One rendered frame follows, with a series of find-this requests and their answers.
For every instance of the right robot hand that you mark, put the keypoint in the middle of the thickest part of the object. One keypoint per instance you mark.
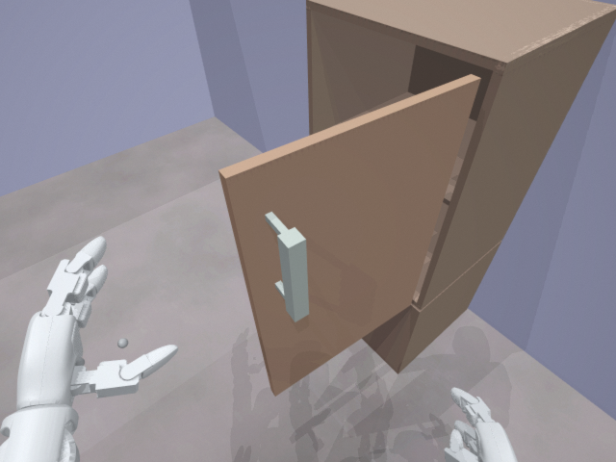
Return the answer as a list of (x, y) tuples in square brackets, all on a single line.
[(487, 443)]

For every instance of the robot left forearm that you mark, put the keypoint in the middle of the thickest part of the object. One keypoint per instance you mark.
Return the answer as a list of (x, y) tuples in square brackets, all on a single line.
[(41, 433)]

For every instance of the handle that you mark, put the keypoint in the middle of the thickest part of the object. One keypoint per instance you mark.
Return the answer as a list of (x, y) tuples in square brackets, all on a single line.
[(293, 260)]

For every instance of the left robot hand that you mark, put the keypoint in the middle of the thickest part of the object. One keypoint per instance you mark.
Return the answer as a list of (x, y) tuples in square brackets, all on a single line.
[(47, 373)]

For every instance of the cupboard door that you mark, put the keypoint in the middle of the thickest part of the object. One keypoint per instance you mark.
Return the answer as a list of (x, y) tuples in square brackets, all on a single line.
[(366, 195)]

